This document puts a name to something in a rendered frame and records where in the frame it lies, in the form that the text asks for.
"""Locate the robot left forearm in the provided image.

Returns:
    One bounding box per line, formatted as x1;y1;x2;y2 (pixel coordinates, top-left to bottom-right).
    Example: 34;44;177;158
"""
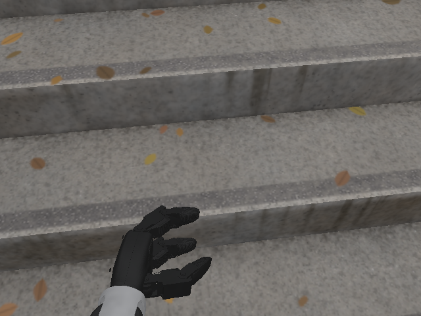
90;286;146;316

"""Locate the left robot hand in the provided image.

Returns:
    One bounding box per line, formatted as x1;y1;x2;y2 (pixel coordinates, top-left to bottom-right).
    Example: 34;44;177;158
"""
109;205;212;300

